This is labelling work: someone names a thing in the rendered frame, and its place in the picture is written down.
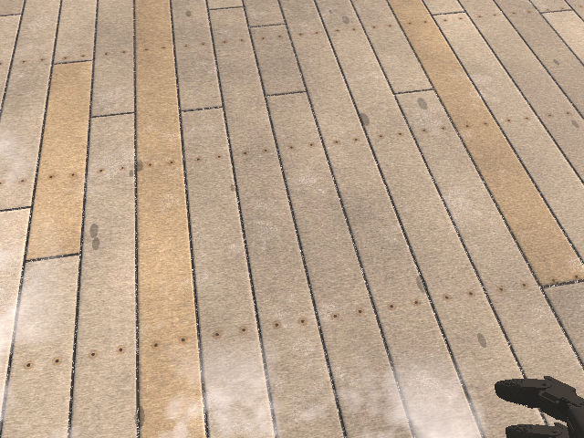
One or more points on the robot right hand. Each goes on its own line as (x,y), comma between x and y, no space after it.
(553,397)

